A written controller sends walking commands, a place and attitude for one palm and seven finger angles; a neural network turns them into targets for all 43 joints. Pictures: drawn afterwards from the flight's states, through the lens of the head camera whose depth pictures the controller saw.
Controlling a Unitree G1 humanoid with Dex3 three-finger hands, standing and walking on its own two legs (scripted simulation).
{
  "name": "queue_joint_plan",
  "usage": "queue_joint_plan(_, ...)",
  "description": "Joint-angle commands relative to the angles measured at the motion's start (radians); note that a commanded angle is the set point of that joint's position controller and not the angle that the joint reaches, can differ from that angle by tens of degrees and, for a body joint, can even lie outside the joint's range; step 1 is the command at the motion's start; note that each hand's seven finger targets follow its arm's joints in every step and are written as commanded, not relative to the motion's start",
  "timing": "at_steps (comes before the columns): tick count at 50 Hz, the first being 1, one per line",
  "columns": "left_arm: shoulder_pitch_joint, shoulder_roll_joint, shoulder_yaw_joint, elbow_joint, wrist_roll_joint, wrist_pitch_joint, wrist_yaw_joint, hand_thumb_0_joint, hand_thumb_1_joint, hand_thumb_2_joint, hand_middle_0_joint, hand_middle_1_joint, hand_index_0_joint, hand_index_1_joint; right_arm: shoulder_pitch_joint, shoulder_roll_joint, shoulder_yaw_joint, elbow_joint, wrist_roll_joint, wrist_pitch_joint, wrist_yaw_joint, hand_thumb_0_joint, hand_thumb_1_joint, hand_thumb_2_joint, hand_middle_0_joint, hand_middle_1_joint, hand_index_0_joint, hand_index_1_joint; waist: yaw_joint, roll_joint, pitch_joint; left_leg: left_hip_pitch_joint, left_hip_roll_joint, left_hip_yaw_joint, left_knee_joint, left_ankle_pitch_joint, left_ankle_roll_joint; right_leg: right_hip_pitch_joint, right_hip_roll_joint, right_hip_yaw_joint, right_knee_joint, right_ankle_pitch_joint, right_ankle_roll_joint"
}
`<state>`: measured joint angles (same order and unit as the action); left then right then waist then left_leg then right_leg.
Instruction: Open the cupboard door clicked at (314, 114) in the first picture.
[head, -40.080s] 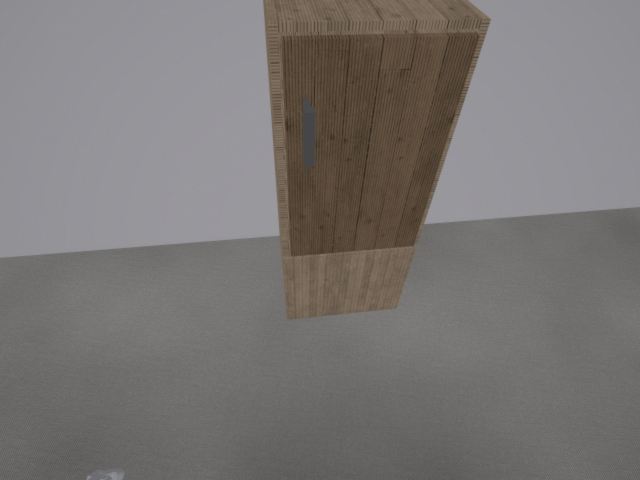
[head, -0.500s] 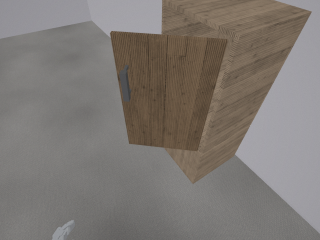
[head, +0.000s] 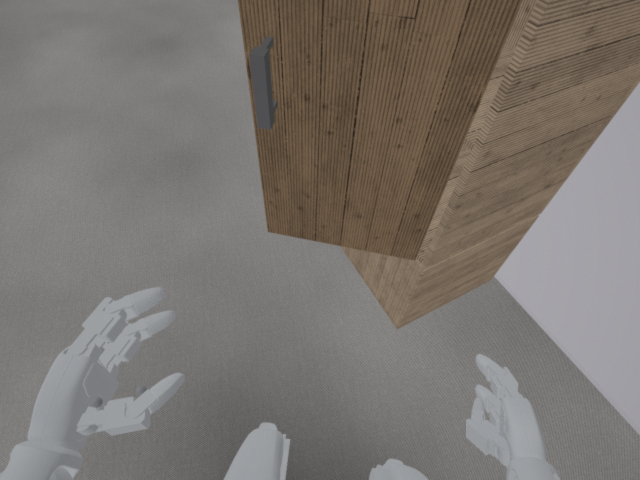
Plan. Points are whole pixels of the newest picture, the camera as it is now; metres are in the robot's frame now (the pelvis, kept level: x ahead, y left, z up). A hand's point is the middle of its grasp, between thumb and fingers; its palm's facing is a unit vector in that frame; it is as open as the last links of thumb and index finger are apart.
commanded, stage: raise the hand with hooked fingers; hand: left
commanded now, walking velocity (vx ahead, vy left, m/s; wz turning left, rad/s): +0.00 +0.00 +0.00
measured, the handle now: (266, 83) +0.64 +0.16 +0.13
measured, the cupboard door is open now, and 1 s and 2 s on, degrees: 50 50 50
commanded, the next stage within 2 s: move the hooked fingers beside the handle in 1.46 s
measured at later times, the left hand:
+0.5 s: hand (108, 319) +0.25 +0.26 +0.09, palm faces -0.08 -1.00 -0.05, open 12.8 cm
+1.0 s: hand (67, 246) +0.30 +0.30 +0.14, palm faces -0.06 -1.00 -0.04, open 14.0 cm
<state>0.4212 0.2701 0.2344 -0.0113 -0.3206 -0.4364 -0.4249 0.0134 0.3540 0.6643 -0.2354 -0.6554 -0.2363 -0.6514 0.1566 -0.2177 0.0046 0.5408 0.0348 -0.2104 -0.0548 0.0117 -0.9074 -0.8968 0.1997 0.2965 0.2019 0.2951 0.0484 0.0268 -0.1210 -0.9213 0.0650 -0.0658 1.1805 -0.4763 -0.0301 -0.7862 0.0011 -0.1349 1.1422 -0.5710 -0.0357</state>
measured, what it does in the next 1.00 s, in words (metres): rises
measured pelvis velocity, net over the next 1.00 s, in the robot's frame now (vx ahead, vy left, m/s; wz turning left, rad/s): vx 0.01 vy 0.03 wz -0.02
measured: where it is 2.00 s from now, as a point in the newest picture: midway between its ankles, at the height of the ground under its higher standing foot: outside the picture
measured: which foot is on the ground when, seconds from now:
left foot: down 0.00-1.00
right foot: down 0.00-1.00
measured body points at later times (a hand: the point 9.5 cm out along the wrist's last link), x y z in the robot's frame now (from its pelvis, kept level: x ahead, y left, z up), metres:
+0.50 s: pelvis +0.01 +0.03 +0.03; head +0.05 +0.04 +0.48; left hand +0.25 +0.31 +0.10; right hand +0.15 -0.24 -0.03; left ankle +0.06 +0.13 -0.65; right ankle +0.00 -0.10 -0.65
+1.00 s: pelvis +0.01 +0.03 +0.05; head +0.04 +0.05 +0.50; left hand +0.30 +0.36 +0.14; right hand +0.17 -0.21 -0.02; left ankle +0.06 +0.13 -0.65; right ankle +0.00 -0.10 -0.65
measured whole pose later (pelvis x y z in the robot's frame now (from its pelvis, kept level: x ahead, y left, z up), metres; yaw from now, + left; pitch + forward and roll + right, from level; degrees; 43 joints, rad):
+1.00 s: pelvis +0.01 +0.03 +0.05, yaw -1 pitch +7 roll -3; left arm -0.06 0.46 0.43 0.39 -0.36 -0.19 -0.57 -0.01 -0.50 0.30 -0.30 -1.20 -0.30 -1.20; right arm 0.28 -0.28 0.06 0.54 0.06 -0.20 -0.09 0.01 -0.90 -0.90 0.20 0.30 0.21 0.30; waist 0.00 0.02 -0.07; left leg -0.64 0.04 0.01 0.89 -0.37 0.02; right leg -0.52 -0.02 -0.07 0.82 -0.43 0.02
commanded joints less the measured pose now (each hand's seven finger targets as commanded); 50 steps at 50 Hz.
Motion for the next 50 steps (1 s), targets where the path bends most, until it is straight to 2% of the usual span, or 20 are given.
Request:
queue_joint_plan(1,-0.095,0.201,0.129,-0.124,-0.053,0.048,-0.053,0.000,0.130,0.570,-0.255,-0.795,-0.255,-0.795,-0.004,-0.153,-0.069,-0.143,0.014,-0.062,-0.023,0.000,-0.900,-0.900,0.200,0.300,0.200,0.300,-0.048,0.018,-0.218,0.219,-0.053,0.034,-0.169,0.208,0.063,0.103,0.016,0.169,-0.293,0.189,0.025)
queue_joint_plan(3,-0.089,0.214,0.168,-0.145,-0.070,0.077,-0.041,0.000,0.083,0.550,-0.258,-0.825,-0.258,-0.825,0.001,-0.145,-0.065,-0.153,0.014,-0.057,-0.025,0.000,-0.900,-0.900,0.200,0.300,0.200,0.300,-0.037,-0.009,-0.253,0.238,-0.054,0.040,-0.195,0.232,0.063,0.154,0.005,0.169,-0.310,0.223,0.035)
queue_joint_plan(6,-0.090,0.226,0.210,-0.108,-0.084,0.081,-0.011,0.000,0.013,0.520,-0.263,-0.870,-0.263,-0.870,-0.003,-0.138,-0.061,-0.151,0.010,-0.056,-0.027,0.000,-0.900,-0.900,0.200,0.300,0.200,0.300,-0.017,-0.034,-0.221,0.239,-0.053,0.035,-0.223,0.248,0.058,0.170,0.011,0.152,-0.311,0.242,0.033)
queue_joint_plan(9,-0.110,0.193,0.172,-0.105,-0.076,0.054,0.001,0.000,-0.057,0.490,-0.268,-0.915,-0.268,-0.915,0.018,-0.144,-0.060,-0.146,0.012,-0.064,-0.021,0.000,-0.900,-0.900,0.200,0.300,0.200,0.300,-0.038,-0.004,-0.179,0.271,-0.055,0.040,-0.260,0.222,0.056,0.130,0.012,0.129,-0.323,0.208,0.034)
queue_joint_plan(13,-0.148,0.208,0.154,-0.075,-0.065,0.038,-0.013,0.000,-0.150,0.450,-0.275,-0.975,-0.275,-0.975,0.047,-0.167,-0.063,-0.143,0.015,-0.076,-0.019,0.000,-0.900,-0.900,0.200,0.300,0.200,0.300,-0.054,0.000,-0.157,0.300,-0.057,0.040,-0.292,0.195,0.060,0.110,0.017,0.115,-0.340,0.174,0.029)
queue_joint_plan(16,-0.205,0.253,0.186,-0.057,-0.075,0.039,-0.024,0.000,-0.220,0.420,-0.280,-1.020,-0.280,-1.020,0.061,-0.181,-0.061,-0.140,0.016,-0.081,-0.023,0.000,-0.900,-0.900,0.200,0.300,0.200,0.300,-0.051,0.003,-0.137,0.313,-0.056,0.034,-0.316,0.183,0.060,0.121,0.023,0.106,-0.350,0.160,0.022)
queue_joint_plan(18,-0.223,0.263,0.192,-0.089,-0.075,0.032,-0.024,0.000,-0.267,0.400,-0.283,-1.050,-0.283,-1.050,0.068,-0.183,-0.059,-0.144,0.019,-0.088,-0.023,0.000,-0.900,-0.900,0.200,0.300,0.200,0.300,-0.046,0.059,-0.174,0.365,-0.055,0.035,-0.337,0.202,0.060,0.135,0.025,0.093,-0.345,0.196,0.019)
queue_joint_plan(19,-0.231,0.267,0.195,-0.085,-0.075,0.034,-0.021,0.000,-0.290,0.390,-0.285,-1.065,-0.285,-1.065,0.071,-0.184,-0.057,-0.144,0.019,-0.089,-0.022,0.000,-0.900,-0.900,0.200,0.300,0.200,0.300,-0.047,0.054,-0.171,0.376,-0.053,0.029,-0.350,0.203,0.059,0.137,0.027,0.081,-0.343,0.202,0.018)
queue_joint_plan(22,-0.283,0.280,0.196,-0.091,-0.073,0.043,-0.018,0.000,-0.360,0.360,-0.290,-1.110,-0.290,-1.110,0.074,-0.190,-0.052,-0.142,0.020,-0.090,-0.022,0.000,-0.900,-0.900,0.200,0.300,0.200,0.300,-0.054,0.099,-0.163,0.408,-0.052,0.027,-0.368,0.199,0.057,0.140,0.031,0.075,-0.352,0.212,0.014)
queue_joint_plan(24,-0.304,0.278,0.194,-0.044,-0.069,0.062,-0.017,0.000,-0.407,0.340,-0.293,-1.140,-0.293,-1.140,0.074,-0.194,-0.048,-0.139,0.022,-0.086,-0.023,0.000,-0.900,-0.900,0.200,0.300,0.200,0.300,-0.059,0.084,-0.123,0.406,-0.049,0.018,-0.391,0.161,0.053,0.133,0.034,0.063,-0.363,0.189,0.015)
queue_joint_plan(26,-0.344,0.312,0.216,-0.022,-0.069,0.081,-0.027,0.000,-0.453,0.320,-0.297,-1.170,-0.297,-1.170,0.079,-0.201,-0.046,-0.143,0.020,-0.083,-0.026,0.000,-0.900,-0.900,0.200,0.300,0.200,0.300,-0.051,0.095,-0.131,0.420,-0.051,0.014,-0.400,0.167,0.053,0.154,0.037,0.065,-0.368,0.200,0.009)
queue_joint_plan(28,-0.383,0.313,0.208,-0.013,-0.066,0.100,-0.045,0.000,-0.500,0.300,-0.300,-1.200,-0.300,-1.200,0.076,-0.202,-0.044,-0.148,0.025,-0.078,-0.029,0.000,-0.900,-0.900,0.200,0.300,0.200,0.300,-0.060,0.090,-0.142,0.446,-0.048,0.013,-0.413,0.170,0.052,0.155,0.037,0.061,-0.378,0.210,0.013)
queue_joint_plan(31,-0.435,0.339,0.223,0.027,-0.068,0.130,-0.064,0.000,-0.500,0.300,-0.300,-1.200,-0.300,-1.200,0.080,-0.207,-0.036,-0.148,0.021,-0.074,-0.031,0.000,-0.900,-0.900,0.200,0.300,0.200,0.300,-0.054,0.108,-0.137,0.466,-0.051,0.010,-0.420,0.205,0.050,0.176,0.043,0.058,-0.384,0.247,0.006)
queue_joint_plan(34,-0.476,0.350,0.235,0.046,-0.070,0.145,-0.081,0.000,-0.500,0.300,-0.300,-1.200,-0.300,-1.200,0.075,-0.204,-0.034,-0.149,0.022,-0.069,-0.031,0.000,-0.900,-0.900,0.200,0.300,0.200,0.300,-0.054,0.094,-0.157,0.491,-0.050,0.011,-0.427,0.227,0.050,0.184,0.043,0.056,-0.395,0.267,0.010)
queue_joint_plan(36,-0.522,0.369,0.249,0.082,-0.073,0.159,-0.092,0.000,-0.500,0.300,-0.300,-1.200,-0.300,-1.200,0.073,-0.210,-0.030,-0.149,0.021,-0.063,-0.033,0.000,-0.900,-0.900,0.200,0.300,0.200,0.300,-0.052,0.085,-0.135,0.487,-0.053,0.007,-0.431,0.230,0.048,0.192,0.047,0.053,-0.398,0.271,0.004)
queue_joint_plan(40,-0.589,0.395,0.258,0.104,-0.070,0.168,-0.116,0.000,-0.500,0.300,-0.300,-1.200,-0.300,-1.200,0.078,-0.208,-0.029,-0.146,0.023,-0.057,-0.038,0.000,-0.900,-0.900,0.200,0.300,0.200,0.300,-0.058,0.090,-0.168,0.528,-0.051,0.009,-0.441,0.251,0.049,0.196,0.042,0.056,-0.413,0.287,0.008)
queue_joint_plan(45,-0.673,0.435,0.277,0.168,-0.070,0.180,-0.138,0.000,-0.500,0.300,-0.300,-1.200,-0.300,-1.200,0.081,-0.215,-0.024,-0.138,0.025,-0.048,-0.044,0.000,-0.900,-0.900,0.200,0.300,0.200,0.300,-0.058,0.084,-0.158,0.539,-0.051,0.007,-0.460,0.250,0.049,0.208,0.042,0.057,-0.429,0.288,0.007)
queue_joint_plan(46,-0.696,0.455,0.291,0.174,-0.074,0.181,-0.142,0.000,-0.500,0.300,-0.300,-1.200,-0.300,-1.200,0.081,-0.217,-0.024,-0.138,0.022,-0.047,-0.046,0.000,-0.900,-0.900,0.200,0.300,0.200,0.300,-0.050,0.100,-0.161,0.541,-0.055,0.007,-0.459,0.264,0.047,0.223,0.045,0.060,-0.429,0.295,0.000)
queue_joint_plan(48,-0.717,0.462,0.294,0.206,-0.074,0.186,-0.152,0.000,-0.500,0.300,-0.300,-1.200,-0.300,-1.200,0.089,-0.216,-0.024,-0.133,0.025,-0.042,-0.047,0.000,-0.900,-0.900,0.200,0.300,0.200,0.300,-0.057,0.096,-0.166,0.554,-0.054,0.013,-0.467,0.262,0.049,0.223,0.042,0.062,-0.442,0.297,0.004)
queue_joint_plan(50,-0.674,0.434,0.278,0.241,-0.079,0.192,-0.165,0.000,-0.500,0.300,-0.300,-1.200,-0.300,-1.200,0.090,-0.216,-0.027,-0.139,0.026,-0.041,-0.043,0.000,-0.900,-0.900,0.200,0.300,0.200,0.300,-0.053,0.067,-0.160,0.541,-0.057,0.018,-0.466,0.266,0.052,0.228,0.040,0.063,-0.448,0.305,0.007)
